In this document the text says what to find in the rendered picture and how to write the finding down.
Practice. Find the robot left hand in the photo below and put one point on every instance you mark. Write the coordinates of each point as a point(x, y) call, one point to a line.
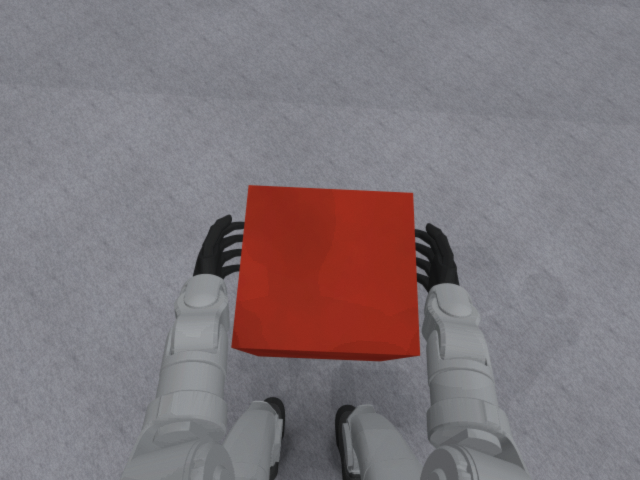
point(211, 257)

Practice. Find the robot right hand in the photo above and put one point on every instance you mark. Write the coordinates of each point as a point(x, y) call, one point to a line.
point(441, 268)

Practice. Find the left robot shin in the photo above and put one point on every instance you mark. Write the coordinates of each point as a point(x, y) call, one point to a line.
point(261, 405)

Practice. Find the robot left upper arm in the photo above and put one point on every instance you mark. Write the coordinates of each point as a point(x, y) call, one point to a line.
point(201, 459)

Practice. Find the robot left thigh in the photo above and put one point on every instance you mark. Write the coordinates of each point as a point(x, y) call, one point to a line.
point(254, 444)

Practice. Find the left robot forearm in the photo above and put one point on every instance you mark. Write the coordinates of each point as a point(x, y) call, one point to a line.
point(189, 403)

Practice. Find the robot right upper arm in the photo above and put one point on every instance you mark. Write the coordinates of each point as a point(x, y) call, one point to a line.
point(456, 462)

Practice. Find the right robot forearm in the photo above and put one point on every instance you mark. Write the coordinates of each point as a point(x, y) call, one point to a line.
point(464, 408)

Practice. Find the carton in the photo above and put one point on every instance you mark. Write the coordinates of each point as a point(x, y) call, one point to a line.
point(327, 274)

